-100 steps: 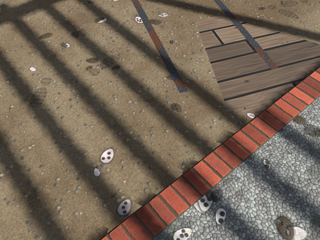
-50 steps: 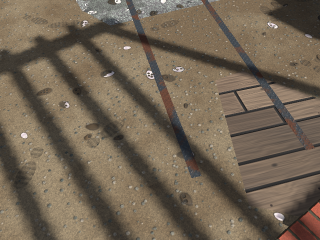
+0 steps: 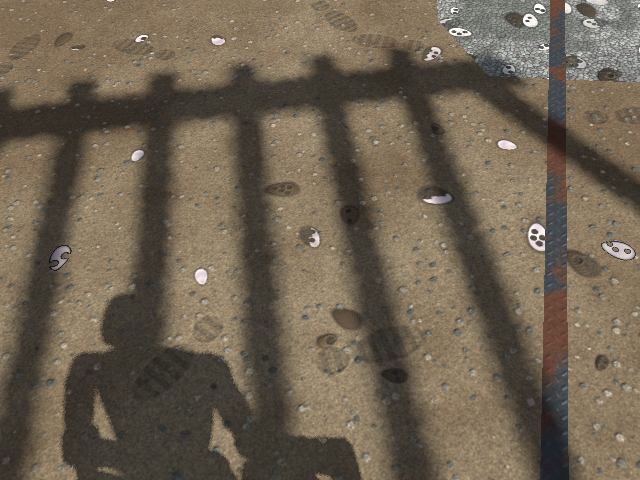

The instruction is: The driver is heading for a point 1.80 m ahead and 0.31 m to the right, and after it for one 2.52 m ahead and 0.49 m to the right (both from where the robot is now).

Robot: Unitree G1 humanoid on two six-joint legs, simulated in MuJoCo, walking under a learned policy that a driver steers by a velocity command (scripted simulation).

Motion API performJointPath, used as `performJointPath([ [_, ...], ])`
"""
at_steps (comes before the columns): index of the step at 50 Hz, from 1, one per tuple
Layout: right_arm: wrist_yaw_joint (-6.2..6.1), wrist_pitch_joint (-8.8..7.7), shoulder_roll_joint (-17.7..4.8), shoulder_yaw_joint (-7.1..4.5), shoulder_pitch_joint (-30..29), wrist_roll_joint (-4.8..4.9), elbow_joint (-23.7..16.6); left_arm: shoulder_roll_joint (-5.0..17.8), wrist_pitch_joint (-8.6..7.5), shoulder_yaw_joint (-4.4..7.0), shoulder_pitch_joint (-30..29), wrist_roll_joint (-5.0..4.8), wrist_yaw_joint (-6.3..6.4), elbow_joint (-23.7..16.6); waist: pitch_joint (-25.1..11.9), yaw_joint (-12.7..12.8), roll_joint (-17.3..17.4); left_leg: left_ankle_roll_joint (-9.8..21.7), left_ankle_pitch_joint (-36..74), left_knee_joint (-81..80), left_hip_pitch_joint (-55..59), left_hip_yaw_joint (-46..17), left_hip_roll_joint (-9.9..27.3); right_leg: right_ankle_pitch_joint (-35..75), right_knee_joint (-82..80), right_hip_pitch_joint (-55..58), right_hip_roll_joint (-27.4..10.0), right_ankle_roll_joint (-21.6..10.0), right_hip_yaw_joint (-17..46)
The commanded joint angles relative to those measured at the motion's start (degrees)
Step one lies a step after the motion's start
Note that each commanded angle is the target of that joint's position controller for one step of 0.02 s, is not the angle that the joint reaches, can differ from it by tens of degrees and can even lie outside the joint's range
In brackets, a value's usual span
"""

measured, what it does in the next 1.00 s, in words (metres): steps on the spot: left foot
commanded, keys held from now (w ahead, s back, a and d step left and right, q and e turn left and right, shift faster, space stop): no key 0.98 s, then w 0.02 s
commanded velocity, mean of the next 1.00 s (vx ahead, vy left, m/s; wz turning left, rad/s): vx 0.02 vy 0.00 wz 0.04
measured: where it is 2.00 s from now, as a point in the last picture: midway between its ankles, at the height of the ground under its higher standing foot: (389, 476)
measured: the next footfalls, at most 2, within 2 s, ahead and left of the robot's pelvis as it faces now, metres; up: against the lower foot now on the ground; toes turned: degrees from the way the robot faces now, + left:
left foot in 0.06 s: +0.06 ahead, +0.11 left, +0.00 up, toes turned -1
left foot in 1.78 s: +0.52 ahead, +0.03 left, +0.00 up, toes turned +4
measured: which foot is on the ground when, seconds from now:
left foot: up 0.00-0.04, down 0.06-1.00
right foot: down 0.00-1.00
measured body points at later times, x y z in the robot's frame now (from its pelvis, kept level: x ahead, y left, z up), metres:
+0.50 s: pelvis +0.04 +0.01 +0.01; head +0.05 +0.01 +0.46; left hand +0.06 +0.26 -0.14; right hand +0.10 -0.24 -0.14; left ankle +0.02 +0.11 -0.73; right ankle +0.07 -0.11 -0.73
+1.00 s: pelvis +0.06 +0.00 +0.01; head +0.06 +0.01 +0.46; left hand +0.06 +0.24 -0.15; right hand +0.05 -0.22 -0.15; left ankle +0.02 +0.11 -0.73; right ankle +0.07 -0.11 -0.73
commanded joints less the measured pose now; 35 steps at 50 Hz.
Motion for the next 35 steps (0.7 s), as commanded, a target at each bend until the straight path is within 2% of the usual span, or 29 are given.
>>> performJointPath([
  [1,0.10,0.01,-1.93,0.25,5.99,0.03,-0.98,7.89,0.48,1.78,-2.44,-0.45,-0.30,-3.12,-8.14,-2.49,-11.47,1.17,4.46,-11.37,12.47,3.13,-0.23,1.80,-8.48,0.60,-11.10,-8.07,10.43],
  [2,0.08,-0.32,-1.84,0.51,5.92,-0.31,-0.96,7.55,1.04,1.60,-2.40,-0.64,-0.33,-2.95,-7.03,-3.04,-9.71,2.00,7.82,-17.78,16.76,2.75,-0.06,-3.62,-7.79,-2.63,-10.43,-6.16,10.35],
  [3,-0.06,-0.89,-2.80,0.71,5.16,-0.92,-1.39,6.49,1.34,1.34,-0.96,-0.32,-0.49,-2.52,-5.48,-2.70,-6.19,2.83,10.06,-23.47,19.53,-2.02,2.95,-7.87,-6.62,-5.85,-9.06,-3.04,9.88],
  [4,-0.57,-1.66,-6.37,0.50,5.49,-1.90,-2.11,3.45,1.41,0.75,1.31,-0.20,-1.00,-3.08,-5.82,-0.89,4.25,4.55,8.46,-30.82,20.31,-16.30,14.81,-12.76,2.18,-7.64,-4.32,0.47,5.22],
  [5,-0.93,-1.63,-7.70,0.27,1.10,-0.32,-1.80,2.15,2.03,0.18,2.88,-1.41,-1.07,-2.71,-2.51,1.10,12.35,8.15,3.09,-34.17,5.17,-20.39,18.92,-14.48,-0.33,0.95,-0.10,1.08,2.80],
  [6,-0.89,-1.86,-4.40,1.06,-3.12,-0.03,-2.43,4.25,2.30,0.63,1.97,-1.39,-1.10,-1.33,1.43,1.80,7.97,6.56,-2.95,-34.50,0.44,-16.14,14.63,-8.22,-1.20,7.01,-0.90,1.29,4.13],
  [7,-1.01,-2.16,-3.47,1.36,-3.03,0.10,-1.54,4.51,2.06,0.87,1.53,-1.09,-1.25,-0.65,1.48,1.69,7.10,4.41,-5.20,-33.83,-0.05,-13.12,11.40,-3.29,-3.02,9.53,-0.73,1.52,4.26],
  [8,-1.23,-2.32,-3.72,1.26,-2.03,0.04,-0.55,5.14,1.64,1.04,2.28,-0.81,-1.27,0.31,1.13,1.75,6.56,3.18,-4.18,-33.43,1.36,-11.11,9.50,-0.44,-3.88,11.22,-1.40,1.84,4.39],
  [9,-1.58,-2.74,-3.96,1.21,-0.86,0.50,0.21,6.09,1.22,1.32,2.96,-0.22,-1.24,0.79,0.64,1.55,6.33,2.47,-1.39,-32.75,2.76,-10.04,8.64,0.94,-4.63,11.87,-2.62,1.84,5.40],
  [10,-1.62,-2.96,-3.81,1.10,-0.05,0.75,1.05,5.81,0.74,1.12,4.21,-0.12,-1.21,1.82,0.10,1.58,5.23,2.24,1.08,-31.98,4.88,-9.14,7.99,1.20,-5.41,11.40,-3.49,1.80,5.96],
  [12,-1.62,-3.09,-3.26,1.02,1.40,0.84,2.17,5.73,0.46,1.22,4.67,-0.60,-1.01,3.60,1.14,0.69,0.58,2.57,5.24,-30.48,8.48,-8.37,7.54,0.30,-6.21,8.55,-3.60,1.59,6.37],
  [13,-1.68,-3.12,-2.93,1.03,1.81,0.82,2.73,5.30,0.48,1.18,4.40,-0.66,-0.93,4.20,1.50,0.42,-0.54,2.76,6.95,-29.84,9.37,-7.98,7.40,0.50,-6.68,8.10,-3.63,1.60,6.52],
  [22,-2.54,-3.46,-2.61,0.63,2.64,0.87,7.90,4.75,0.61,1.33,4.09,-0.65,0.17,9.44,-0.13,0.24,-2.23,2.94,15.06,-28.07,13.06,-5.84,6.81,3.79,-7.61,11.47,-4.21,0.74,7.07],
  [35,-3.33,-3.10,-1.45,1.17,5.33,0.84,14.53,3.86,1.34,0.71,3.55,-0.67,1.16,15.32,1.29,0.29,-1.36,2.49,17.58,-27.99,13.54,-4.72,6.59,5.66,-7.15,13.67,-4.29,-0.01,6.98],
])
Keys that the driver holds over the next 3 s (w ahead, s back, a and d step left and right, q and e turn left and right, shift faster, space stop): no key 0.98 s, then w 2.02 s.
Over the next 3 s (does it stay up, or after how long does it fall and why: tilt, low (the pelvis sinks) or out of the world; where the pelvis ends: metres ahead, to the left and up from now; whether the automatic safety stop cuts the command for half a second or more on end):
stays up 1.04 -0.02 0.00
